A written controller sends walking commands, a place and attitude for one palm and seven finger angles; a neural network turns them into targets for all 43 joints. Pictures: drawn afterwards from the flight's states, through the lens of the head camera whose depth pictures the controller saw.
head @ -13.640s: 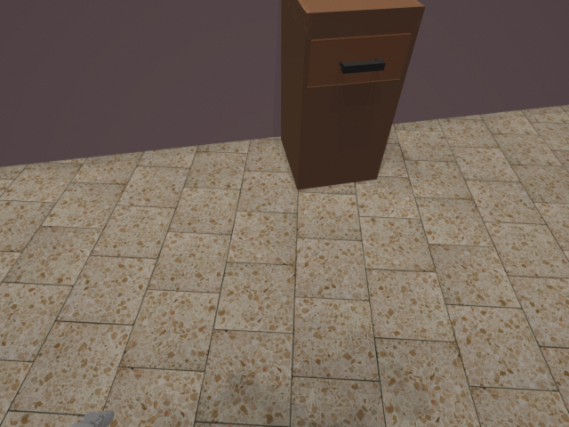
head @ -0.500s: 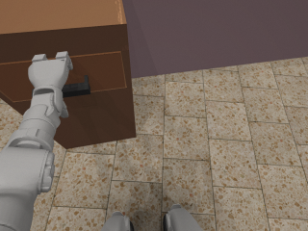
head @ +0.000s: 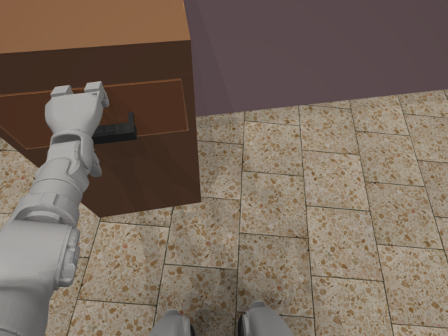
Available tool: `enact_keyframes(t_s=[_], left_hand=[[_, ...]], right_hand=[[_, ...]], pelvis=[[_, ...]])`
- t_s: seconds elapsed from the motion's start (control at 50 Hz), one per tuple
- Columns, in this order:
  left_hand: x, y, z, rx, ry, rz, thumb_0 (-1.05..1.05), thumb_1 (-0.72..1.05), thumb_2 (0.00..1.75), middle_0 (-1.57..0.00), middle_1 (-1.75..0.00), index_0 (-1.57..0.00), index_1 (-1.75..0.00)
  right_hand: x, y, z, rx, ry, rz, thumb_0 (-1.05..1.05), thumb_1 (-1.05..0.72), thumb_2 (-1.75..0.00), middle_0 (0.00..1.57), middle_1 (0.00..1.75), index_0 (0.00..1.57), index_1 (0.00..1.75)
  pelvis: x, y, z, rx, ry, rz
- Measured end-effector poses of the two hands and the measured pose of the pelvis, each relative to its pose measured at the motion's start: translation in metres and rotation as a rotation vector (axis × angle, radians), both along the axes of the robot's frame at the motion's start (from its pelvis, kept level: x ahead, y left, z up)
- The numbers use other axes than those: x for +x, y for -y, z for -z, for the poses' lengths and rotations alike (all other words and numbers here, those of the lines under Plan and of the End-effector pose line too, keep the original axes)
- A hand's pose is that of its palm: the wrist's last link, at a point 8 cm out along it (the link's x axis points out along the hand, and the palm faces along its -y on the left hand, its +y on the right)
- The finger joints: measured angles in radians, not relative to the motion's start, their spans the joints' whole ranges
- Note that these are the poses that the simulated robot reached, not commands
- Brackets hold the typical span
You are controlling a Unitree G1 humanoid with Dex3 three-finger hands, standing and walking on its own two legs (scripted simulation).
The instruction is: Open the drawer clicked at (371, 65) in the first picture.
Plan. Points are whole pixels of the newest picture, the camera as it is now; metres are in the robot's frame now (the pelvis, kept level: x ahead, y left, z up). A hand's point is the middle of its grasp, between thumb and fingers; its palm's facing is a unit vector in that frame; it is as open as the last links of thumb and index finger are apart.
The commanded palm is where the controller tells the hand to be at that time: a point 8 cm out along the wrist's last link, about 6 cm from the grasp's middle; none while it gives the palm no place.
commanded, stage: move the hooked fingers above the handle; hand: left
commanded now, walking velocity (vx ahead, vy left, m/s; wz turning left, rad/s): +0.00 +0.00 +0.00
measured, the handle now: (96, 127) +0.55 +0.24 -0.06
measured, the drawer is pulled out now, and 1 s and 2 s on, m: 0.00 0.00 0.00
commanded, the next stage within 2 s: lower the fingers behind the handle in 0.10 s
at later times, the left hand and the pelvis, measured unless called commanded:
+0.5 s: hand (93, 138) +0.50 +0.22 -0.02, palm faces -0.07 -0.04 -1.00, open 13.8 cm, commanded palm +0.49 +0.21 +0.03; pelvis +0.00 +0.00 -0.01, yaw +0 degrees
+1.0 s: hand (96, 147) +0.49 +0.23 -0.05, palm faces -0.07 -0.02 -1.00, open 13.8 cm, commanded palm +0.49 +0.21 +0.00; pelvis -0.01 +0.00 -0.03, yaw +0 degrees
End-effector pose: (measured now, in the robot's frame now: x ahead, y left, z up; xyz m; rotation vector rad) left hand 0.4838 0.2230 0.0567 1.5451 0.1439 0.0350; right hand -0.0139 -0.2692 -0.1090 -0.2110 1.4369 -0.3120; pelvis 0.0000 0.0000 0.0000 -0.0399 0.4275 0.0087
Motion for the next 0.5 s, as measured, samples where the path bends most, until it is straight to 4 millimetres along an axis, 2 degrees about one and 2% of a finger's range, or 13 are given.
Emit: enact_keyframes(t_s=[0.28,0.5], left_hand=[[-0.001,0.001,-0.001,0.001,0.009,0.011,0.00,-0.49,0.30,-0.32,-1.20,-0.32,-1.20],[-0.004,0.003,0.017,-0.011,0.002,0.030,0.00,-0.49,0.30,-0.32,-1.20,-0.32,-1.20]], right_hand=[[0.008,0.002,0.000,0.001,0.007,-0.006,0.00,-0.90,-0.90,0.20,0.30,0.20,0.30],[-0.001,0.001,0.008,0.001,-0.014,-0.004,0.00,-0.90,-0.90,0.20,0.30,0.20,0.30]], pelvis=[[0.003,0.001,-0.001,0.001,0.005,-0.003],[0.001,0.001,0.007,0.001,-0.018,0.002]])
